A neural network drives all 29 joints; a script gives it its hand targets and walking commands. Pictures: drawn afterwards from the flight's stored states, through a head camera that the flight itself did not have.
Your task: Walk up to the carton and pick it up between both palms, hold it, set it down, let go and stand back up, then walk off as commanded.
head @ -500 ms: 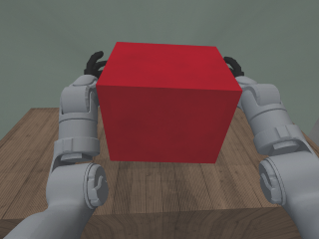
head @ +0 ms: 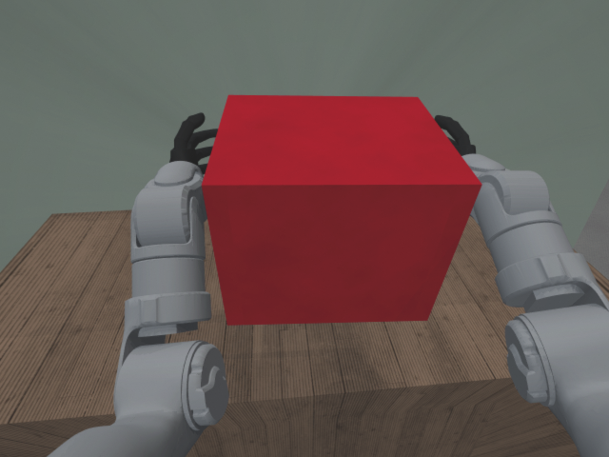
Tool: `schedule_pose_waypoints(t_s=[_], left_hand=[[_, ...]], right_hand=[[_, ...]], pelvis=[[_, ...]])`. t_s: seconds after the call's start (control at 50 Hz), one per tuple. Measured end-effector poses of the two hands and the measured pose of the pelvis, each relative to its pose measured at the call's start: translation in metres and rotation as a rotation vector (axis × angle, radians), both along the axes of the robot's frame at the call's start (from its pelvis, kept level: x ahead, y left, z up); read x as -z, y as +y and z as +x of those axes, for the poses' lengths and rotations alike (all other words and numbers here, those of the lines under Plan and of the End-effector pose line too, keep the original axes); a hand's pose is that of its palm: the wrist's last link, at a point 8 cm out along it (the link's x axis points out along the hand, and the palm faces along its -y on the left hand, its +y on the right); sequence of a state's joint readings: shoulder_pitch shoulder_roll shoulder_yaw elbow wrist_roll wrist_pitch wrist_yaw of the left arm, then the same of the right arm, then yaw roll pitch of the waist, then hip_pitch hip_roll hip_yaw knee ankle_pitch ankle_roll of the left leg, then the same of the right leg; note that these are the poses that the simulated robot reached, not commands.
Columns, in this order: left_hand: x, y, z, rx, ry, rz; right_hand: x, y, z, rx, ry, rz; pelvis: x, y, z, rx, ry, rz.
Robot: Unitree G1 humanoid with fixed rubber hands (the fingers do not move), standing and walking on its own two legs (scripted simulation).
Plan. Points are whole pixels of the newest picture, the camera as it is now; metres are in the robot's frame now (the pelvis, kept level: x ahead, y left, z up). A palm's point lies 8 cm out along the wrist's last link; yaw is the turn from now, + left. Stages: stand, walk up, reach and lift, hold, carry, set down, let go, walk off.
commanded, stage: hold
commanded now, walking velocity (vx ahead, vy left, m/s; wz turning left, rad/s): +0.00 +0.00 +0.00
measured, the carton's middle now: (326, 206) +0.34 -0.01 +0.24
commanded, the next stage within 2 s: none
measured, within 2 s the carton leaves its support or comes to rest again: neither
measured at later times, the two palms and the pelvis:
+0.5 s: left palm (171, 167) +0.38 +0.19 +0.28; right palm (429, 166) +0.39 -0.15 +0.27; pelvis +0.02 -0.01 +0.00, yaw +3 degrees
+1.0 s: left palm (191, 168) +0.37 +0.16 +0.28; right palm (457, 168) +0.37 -0.17 +0.27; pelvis +0.00 -0.01 +0.00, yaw -1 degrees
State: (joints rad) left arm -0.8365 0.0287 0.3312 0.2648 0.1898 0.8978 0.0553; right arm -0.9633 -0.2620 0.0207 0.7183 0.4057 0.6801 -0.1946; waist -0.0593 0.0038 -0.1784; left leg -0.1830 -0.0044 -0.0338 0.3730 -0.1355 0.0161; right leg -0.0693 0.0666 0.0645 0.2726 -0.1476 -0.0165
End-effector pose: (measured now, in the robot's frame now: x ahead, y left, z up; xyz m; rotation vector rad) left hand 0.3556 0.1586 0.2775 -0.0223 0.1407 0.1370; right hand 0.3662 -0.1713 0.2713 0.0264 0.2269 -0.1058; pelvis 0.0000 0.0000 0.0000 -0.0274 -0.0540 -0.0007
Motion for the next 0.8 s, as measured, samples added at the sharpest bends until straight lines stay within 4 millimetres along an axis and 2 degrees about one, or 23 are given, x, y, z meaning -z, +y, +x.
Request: schedule_pose_waypoints(t_s=[0.1, 0.22, 0.32, 0.4, 0.5, 0.58, 0.72, 0.8], left_hand=[[-0.008, -0.004, 0.000, -0.001, 0.012, -0.005], [-0.022, -0.001, 0.012, -0.003, 0.020, -0.015], [-0.025, 0.007, 0.026, 0.008, 0.016, -0.017], [-0.016, 0.017, 0.032, 0.020, 0.014, -0.040], [0.001, 0.027, 0.026, 0.011, 0.003, -0.015], [0.010, 0.026, 0.020, -0.002, 0.001, 0.017], [0.004, 0.012, 0.010, -0.010, -0.042, 0.011], [0.002, 0.003, 0.009, 0.002, -0.014, 0.000]], right_hand=[[-0.007, -0.004, -0.001, 0.004, 0.010, 0.004], [-0.014, -0.001, 0.011, -0.001, 0.020, 0.007], [-0.011, 0.006, 0.023, -0.005, 0.020, 0.000], [-0.003, 0.016, 0.028, -0.009, 0.026, -0.018], [0.005, 0.025, 0.028, -0.023, 0.018, -0.019], [0.004, 0.026, 0.027, -0.029, 0.011, -0.007], [-0.008, 0.012, 0.014, -0.009, -0.039, 0.009], [-0.006, 0.003, 0.008, 0.002, -0.015, 0.007]], pelvis=[[0.001, -0.008, -0.008, 0.001, 0.014, 0.005], [0.002, -0.015, -0.012, 0.000, 0.049, 0.008], [0.000, -0.017, -0.004, -0.011, 0.077, 0.004], [-0.001, -0.014, 0.009, -0.019, 0.069, 0.000], [-0.001, -0.006, 0.022, -0.044, 0.039, -0.005], [0.000, 0.001, 0.023, -0.051, 0.014, -0.007], [0.001, 0.008, 0.016, -0.028, -0.001, -0.007], [0.000, 0.007, 0.010, -0.001, -0.009, -0.002]])
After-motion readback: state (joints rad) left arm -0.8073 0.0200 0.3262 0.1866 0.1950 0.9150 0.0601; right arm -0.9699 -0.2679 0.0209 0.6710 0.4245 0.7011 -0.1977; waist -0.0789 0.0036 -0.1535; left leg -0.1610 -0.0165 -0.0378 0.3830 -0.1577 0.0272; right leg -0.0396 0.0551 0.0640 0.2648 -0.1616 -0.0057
